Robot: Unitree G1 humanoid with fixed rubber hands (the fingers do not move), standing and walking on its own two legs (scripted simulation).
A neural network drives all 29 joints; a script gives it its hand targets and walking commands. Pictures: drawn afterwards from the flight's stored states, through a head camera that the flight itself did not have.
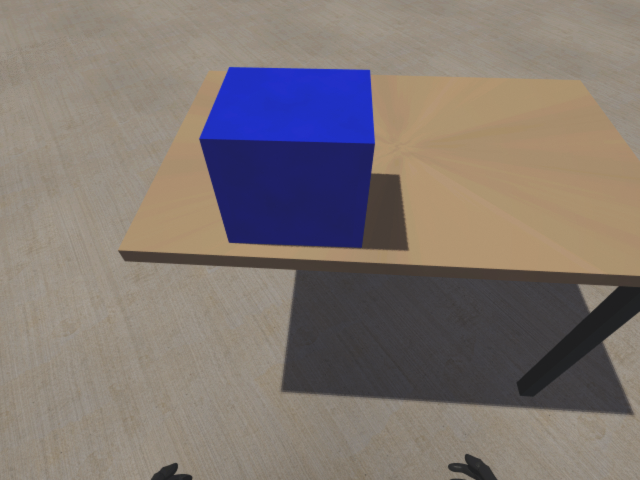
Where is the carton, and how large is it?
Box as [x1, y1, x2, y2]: [199, 67, 374, 247]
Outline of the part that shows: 229,67 199,138 229,242 361,247 374,146 369,70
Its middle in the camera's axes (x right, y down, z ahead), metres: -0.04 -0.13 +0.68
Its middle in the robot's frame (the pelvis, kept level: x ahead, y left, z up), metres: +0.62 +0.05 +0.04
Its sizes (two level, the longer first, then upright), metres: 0.241 0.205 0.226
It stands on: a table, 0.68 m high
